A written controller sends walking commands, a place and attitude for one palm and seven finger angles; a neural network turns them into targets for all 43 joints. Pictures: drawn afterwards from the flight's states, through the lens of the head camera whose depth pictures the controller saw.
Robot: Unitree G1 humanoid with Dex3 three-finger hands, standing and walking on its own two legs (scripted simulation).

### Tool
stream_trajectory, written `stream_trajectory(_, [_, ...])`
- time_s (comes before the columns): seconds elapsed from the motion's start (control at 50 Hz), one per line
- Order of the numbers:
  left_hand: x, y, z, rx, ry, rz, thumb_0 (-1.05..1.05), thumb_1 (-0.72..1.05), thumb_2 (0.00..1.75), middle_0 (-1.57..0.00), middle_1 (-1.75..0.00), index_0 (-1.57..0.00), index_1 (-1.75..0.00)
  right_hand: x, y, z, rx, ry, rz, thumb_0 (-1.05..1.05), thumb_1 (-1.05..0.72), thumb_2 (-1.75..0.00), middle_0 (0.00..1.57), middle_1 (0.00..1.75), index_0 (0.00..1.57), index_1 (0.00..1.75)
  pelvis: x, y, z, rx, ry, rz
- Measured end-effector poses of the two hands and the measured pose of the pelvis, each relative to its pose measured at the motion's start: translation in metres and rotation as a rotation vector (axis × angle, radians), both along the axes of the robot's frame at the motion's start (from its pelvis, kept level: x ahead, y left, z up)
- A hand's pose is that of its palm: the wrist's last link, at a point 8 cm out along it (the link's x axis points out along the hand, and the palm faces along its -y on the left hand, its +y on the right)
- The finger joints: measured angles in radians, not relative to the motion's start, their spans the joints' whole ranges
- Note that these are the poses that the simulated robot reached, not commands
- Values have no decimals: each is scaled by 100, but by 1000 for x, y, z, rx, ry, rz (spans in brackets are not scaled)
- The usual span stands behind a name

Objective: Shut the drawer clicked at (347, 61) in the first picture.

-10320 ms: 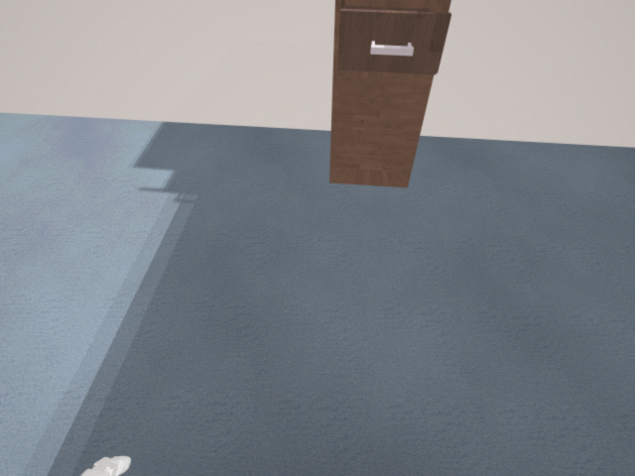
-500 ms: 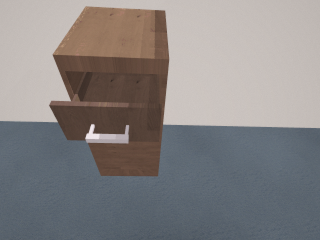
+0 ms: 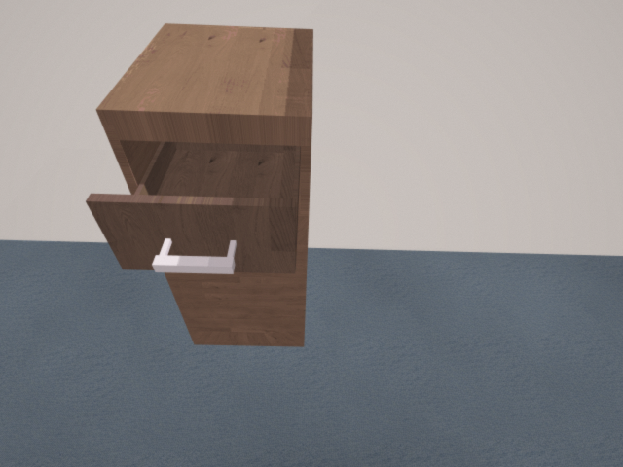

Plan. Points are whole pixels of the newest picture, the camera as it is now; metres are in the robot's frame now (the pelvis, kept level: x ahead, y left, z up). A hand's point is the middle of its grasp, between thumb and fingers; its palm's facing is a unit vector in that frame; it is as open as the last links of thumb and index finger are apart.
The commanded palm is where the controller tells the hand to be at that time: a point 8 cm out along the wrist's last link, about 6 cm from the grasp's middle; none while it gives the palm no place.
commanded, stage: come to a stop and stand still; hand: left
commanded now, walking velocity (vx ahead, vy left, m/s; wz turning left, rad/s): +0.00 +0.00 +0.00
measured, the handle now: (197, 255) +0.45 +0.22 -0.03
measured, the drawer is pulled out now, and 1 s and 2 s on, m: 0.17 0.17 0.17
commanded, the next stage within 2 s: look again from close up in 0.08 s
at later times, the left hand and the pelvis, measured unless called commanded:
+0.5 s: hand out of the picture +0.04 +0.20 -0.18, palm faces +0.03 -0.97 -0.23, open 7.3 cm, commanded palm none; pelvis +0.01 +0.02 -0.01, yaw +1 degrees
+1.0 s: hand (138, 454) +0.15 +0.22 -0.04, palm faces +0.24 -0.97 -0.10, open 7.1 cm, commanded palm +0.10 +0.26 -0.06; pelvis -0.02 +0.04 -0.02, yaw +5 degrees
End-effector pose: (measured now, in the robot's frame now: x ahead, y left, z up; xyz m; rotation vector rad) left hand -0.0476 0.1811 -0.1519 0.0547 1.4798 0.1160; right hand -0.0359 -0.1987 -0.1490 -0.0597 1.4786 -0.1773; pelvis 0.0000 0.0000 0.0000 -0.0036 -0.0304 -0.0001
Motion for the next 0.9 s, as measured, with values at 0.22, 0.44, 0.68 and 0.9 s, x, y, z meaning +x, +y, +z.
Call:
stream_trajectory(0.22, [-1, 8, 1, 11, 9, -18, 0, 91, 90, -20, -30, -20, -30, 19, -5, 1, -9, -34, 38, 0, -91, -90, 19, 30, 20, 30, 1, 0, -2, -2, 11, 13])
stream_trajectory(0.44, [62, 61, 2, 123, -160, -43, 1, 91, 90, -20, -30, -20, -30, 68, -19, 2, -74, -191, 78, 0, -91, -90, 19, 30, 20, 30, 12, 12, -9, -14, 8, 19])
stream_trajectory(0.68, [89, 76, 9, 119, -247, -71, 0, 91, 90, -20, -30, -20, -30, 86, -5, 8, -70, -244, 101, 0, -92, -90, 19, 30, 20, 30, 5, 27, -5, -10, -15, 8])
stream_trajectory(0.9, [88, 86, 38, 126, -435, 63, 2, 92, 90, -21, -31, -21, -31, 67, 3, 21, -102, -330, 98, 1, -91, -90, 20, 30, 20, 30, -7, 36, -7, -6, -2, 19])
